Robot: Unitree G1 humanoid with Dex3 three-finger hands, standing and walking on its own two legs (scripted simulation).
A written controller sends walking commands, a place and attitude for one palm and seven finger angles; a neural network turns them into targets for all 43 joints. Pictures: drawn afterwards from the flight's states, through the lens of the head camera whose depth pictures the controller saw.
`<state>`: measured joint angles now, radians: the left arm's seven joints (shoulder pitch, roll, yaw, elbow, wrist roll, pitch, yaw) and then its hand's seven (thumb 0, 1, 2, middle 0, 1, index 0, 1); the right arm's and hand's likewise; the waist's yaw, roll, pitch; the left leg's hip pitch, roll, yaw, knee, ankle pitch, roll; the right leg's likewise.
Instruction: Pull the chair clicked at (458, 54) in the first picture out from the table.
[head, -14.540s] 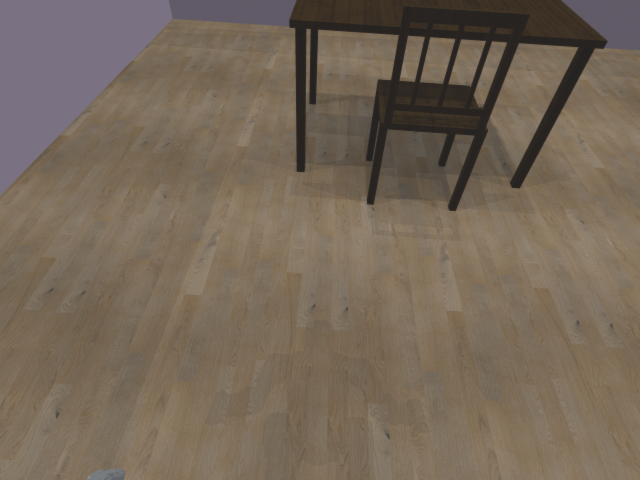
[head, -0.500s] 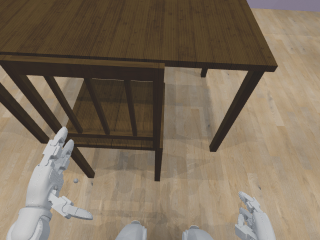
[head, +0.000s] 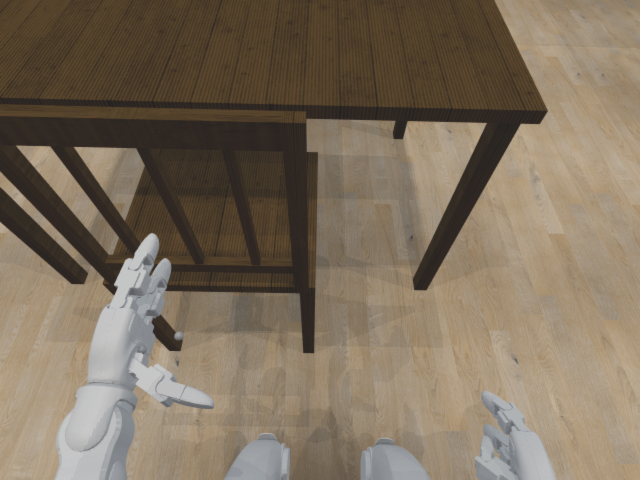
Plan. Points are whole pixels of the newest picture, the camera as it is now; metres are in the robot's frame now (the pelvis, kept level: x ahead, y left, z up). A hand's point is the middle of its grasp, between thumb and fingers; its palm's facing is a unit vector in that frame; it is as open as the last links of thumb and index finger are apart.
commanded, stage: aim the fingers beside a spindle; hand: left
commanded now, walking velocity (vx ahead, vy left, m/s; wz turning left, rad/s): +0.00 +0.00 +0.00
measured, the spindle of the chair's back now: (177, 213) +0.49 +0.24 -0.02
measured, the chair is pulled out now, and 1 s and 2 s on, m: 0.00 0.00 0.00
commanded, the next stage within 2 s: push the fingers through the gap in 1.48 s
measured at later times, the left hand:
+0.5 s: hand (225, 314) +0.31 +0.13 +0.01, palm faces -0.02 -1.00 -0.02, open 16.9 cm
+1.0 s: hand (257, 296) +0.34 +0.10 +0.00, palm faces -0.03 -1.00 -0.03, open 16.9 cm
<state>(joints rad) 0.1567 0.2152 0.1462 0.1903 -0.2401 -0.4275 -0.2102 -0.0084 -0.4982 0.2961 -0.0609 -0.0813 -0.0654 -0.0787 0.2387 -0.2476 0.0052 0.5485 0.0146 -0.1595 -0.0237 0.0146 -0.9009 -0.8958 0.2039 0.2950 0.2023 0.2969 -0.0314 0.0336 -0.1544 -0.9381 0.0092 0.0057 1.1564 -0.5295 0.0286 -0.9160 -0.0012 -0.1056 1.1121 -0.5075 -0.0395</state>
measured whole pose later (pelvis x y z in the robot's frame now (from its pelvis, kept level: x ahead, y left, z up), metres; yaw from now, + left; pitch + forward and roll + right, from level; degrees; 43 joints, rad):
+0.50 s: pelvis -0.01 +0.00 -0.02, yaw +0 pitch +20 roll -1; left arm -0.02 0.16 0.05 0.31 -0.16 -0.45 -0.08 -0.01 -0.50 0.30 -0.06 -0.08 -0.07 -0.08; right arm 0.21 -0.24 0.01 0.55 0.00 -0.08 0.00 0.01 -0.90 -0.90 0.20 0.29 0.20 0.30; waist -0.03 0.03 -0.17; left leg -1.03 0.01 0.01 1.23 -0.55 0.03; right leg -1.02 -0.01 -0.10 1.20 -0.53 -0.05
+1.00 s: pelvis -0.01 -0.01 -0.03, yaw +0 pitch +22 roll -1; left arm -0.19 0.13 0.03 0.46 -0.10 -0.48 0.02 -0.01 -0.50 0.30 -0.06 -0.08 -0.07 -0.08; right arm 0.22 -0.23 0.00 0.56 -0.01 -0.01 0.02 0.01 -0.90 -0.90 0.20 0.29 0.20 0.30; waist -0.06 0.03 -0.17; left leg -1.11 0.01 0.02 1.27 -0.55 0.02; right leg -1.10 -0.01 -0.09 1.26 -0.54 -0.05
